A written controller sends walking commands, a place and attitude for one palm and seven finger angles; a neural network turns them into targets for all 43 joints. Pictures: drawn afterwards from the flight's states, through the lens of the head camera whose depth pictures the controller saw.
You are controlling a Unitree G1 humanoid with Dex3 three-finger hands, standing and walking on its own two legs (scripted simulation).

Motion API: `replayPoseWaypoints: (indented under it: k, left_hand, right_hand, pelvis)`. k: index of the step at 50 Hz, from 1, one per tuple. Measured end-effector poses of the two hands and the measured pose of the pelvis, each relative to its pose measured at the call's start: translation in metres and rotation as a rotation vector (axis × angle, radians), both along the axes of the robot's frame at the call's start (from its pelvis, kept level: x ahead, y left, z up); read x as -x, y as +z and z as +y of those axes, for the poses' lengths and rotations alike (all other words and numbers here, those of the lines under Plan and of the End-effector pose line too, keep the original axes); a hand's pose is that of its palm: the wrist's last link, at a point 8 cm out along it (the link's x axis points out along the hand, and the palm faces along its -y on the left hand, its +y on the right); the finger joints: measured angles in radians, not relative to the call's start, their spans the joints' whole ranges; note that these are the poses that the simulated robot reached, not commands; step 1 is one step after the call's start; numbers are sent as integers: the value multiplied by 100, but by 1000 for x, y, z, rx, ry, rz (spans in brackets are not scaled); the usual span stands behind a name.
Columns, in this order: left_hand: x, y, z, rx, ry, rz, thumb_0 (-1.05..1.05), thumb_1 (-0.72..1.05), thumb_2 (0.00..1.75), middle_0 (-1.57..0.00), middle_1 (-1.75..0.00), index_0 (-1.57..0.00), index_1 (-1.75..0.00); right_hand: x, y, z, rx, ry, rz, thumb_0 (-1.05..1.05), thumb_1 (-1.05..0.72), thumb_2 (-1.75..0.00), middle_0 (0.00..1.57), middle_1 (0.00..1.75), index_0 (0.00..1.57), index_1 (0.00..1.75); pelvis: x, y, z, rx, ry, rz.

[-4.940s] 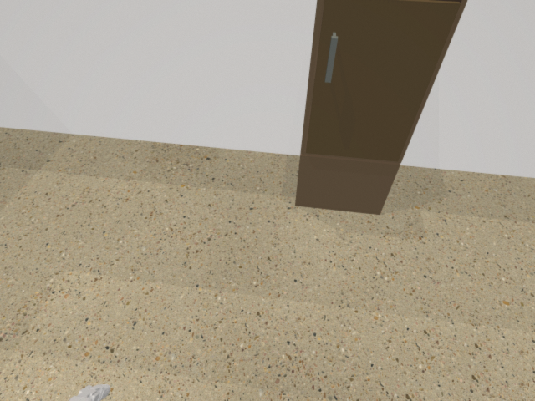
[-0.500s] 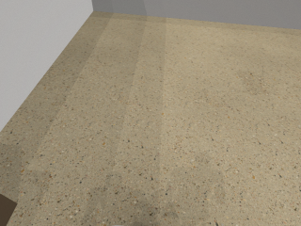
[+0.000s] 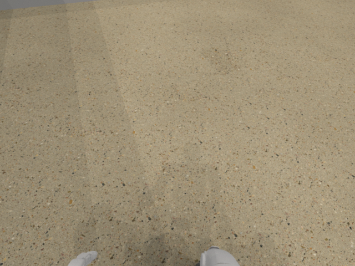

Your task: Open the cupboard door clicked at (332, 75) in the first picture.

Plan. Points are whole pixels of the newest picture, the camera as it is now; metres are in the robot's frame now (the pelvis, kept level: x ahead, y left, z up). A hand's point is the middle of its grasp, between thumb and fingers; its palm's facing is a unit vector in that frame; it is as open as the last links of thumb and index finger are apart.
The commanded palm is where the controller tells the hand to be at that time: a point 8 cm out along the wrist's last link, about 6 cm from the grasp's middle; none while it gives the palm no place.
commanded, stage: walk to a spot facing it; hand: left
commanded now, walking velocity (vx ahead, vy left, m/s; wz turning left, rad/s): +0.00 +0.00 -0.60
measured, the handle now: out of the picture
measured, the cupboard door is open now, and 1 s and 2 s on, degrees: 0 0 0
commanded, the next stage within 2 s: turn to face it in 0.02 s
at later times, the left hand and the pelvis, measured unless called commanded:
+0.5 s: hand (107, 255) +0.17 +0.18 -0.18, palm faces +0.09 -0.99 -0.13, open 7.4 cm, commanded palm none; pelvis +0.07 +0.01 -0.01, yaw +3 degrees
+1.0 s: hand out of the picture +0.10 +0.20 -0.15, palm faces +0.31 -0.91 -0.28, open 7.4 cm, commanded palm none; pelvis +0.05 -0.03 +0.00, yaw +17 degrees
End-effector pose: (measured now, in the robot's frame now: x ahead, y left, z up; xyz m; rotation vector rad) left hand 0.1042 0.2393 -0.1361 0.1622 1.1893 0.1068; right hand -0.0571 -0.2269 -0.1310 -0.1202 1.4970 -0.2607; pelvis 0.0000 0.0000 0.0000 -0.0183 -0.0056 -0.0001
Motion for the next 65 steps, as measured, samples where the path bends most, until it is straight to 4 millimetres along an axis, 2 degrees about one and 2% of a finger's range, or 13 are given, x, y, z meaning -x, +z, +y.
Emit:
replayPoseWaypoints:
  k: [4, 6, 12, 15, 18, 23, 27, 34, 40, 45, 51, 58, 65]
  left_hand:
    - [-61, -2, -25, -27, -93, -93, 1, 91, 90, -20, -30, -20, -30]
    - [-78, -1, -33, -37, -110, -129, 1, 91, 90, -20, -30, -20, -30]
    - [-84, 13, -42, -57, -123, -100, 0, 90, 90, -20, -30, -20, -30]
    - [-81, 15, -43, -46, -124, -85, 1, 90, 90, -20, -30, -20, -30]
    - [-78, 11, -40, -14, -87, -92, 1, 90, 90, -20, -30, -21, -30]
    - [-62, -10, -19, 43, 33, -102, 1, 90, 90, -20, -30, -21, -30]
    - [-33, -23, 6, 39, 108, -20, 1, 90, 90, -20, -30, -21, -30]
    - [20, -5, 41, -21, 189, 109, 1, 90, 90, -20, -30, -20, -30]
    - [38, 6, 50, -71, 253, 113, 1, 91, 90, -20, -30, -20, -30]
    - [32, 14, 35, -91, 287, 48, 1, 91, 90, -20, -30, -20, -30]
    - [29, 24, -2, -121, 328, -60, 1, 90, 90, -20, -30, -20, -30]
    - [69, 43, -45, -137, 423, -39, 1, 90, 90, -20, -30, -21, -30]
    - [110, 38, -72, -119, 536, 1, 1, 90, 90, -20, -30, -21, -30]
  right_hand:
    - [3, -22, -9, -41, -76, 44, 0, -90, -90, 20, 30, 21, 30]
    - [-9, -29, -15, -46, -90, 43, 0, -90, -90, 20, 30, 21, 30]
    - [-87, -20, -32, -13, -65, -138, 1, -91, -90, 20, 30, 20, 30]
    - [-121, -14, -31, -6, -42, -226, 0, -91, -90, 20, 30, 20, 30]
    - [-143, -10, -22, -10, 0, -257, 0, -91, -90, 20, 30, 20, 30]
    - [-169, -7, -3, 10, 103, -241, 0, -91, -90, 20, 30, 20, 30]
    - [-180, 0, 12, 22, 161, -238, 0, -91, -90, 20, 30, 20, 30]
    - [-184, 14, 20, 21, 215, -201, 0, -91, -90, 20, 30, 21, 30]
    - [-189, 14, 10, 12, 259, -187, 0, -90, -90, 21, 30, 21, 30]
    - [-198, 7, -9, -3, 304, -185, 0, -90, -90, 21, 30, 21, 30]
    - [-218, -13, -43, -38, 362, -206, 0, -90, -90, 21, 30, 21, 30]
    - [-254, -8, -63, -71, 455, -236, 0, -91, -90, 20, 30, 20, 30]
    - [-280, -9, -58, -76, 580, -203, 0, -91, -90, 20, 30, 20, 30]
  pelvis:
    - [-23, -17, -15, -13, -45, 8]
    - [-28, -19, -20, -12, -62, 0]
    - [-44, -5, -21, -17, -97, -9]
    - [-52, -1, -17, -13, -85, -8]
    - [-60, -1, -11, 1, -51, -14]
    - [-69, -11, 6, 30, 27, -25]
    - [-68, -11, 18, 18, 50, -11]
    - [-63, 7, 25, 31, 107, 32]
    - [-60, 10, 16, 26, 171, 44]
    - [-55, 8, -1, 16, 237, 43]
    - [-49, -3, -37, -23, 315, 41]
    - [-51, 10, -62, -70, 410, 15]
    - [-51, 10, -72, -80, 519, 8]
